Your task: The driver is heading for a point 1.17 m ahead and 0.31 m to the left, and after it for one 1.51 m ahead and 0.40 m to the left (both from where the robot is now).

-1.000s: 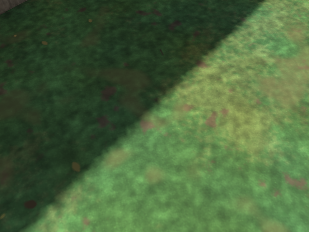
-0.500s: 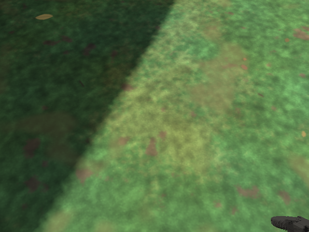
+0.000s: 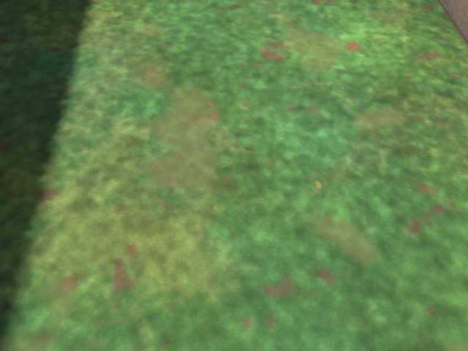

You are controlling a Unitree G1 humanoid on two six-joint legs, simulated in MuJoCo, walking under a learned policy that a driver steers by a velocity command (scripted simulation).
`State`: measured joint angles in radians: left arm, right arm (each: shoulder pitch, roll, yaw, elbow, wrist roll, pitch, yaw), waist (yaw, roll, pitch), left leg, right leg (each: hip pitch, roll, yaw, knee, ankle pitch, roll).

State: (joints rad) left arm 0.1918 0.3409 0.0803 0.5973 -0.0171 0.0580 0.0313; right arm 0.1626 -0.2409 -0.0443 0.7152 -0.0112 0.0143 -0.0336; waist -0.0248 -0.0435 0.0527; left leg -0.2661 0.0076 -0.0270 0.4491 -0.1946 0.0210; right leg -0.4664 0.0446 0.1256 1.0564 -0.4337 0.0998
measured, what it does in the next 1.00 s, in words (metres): steps on the spot, turning left: right foot, then left foot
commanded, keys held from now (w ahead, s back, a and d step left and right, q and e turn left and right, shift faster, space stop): shift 0.20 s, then q+shift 0.60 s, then shift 0.20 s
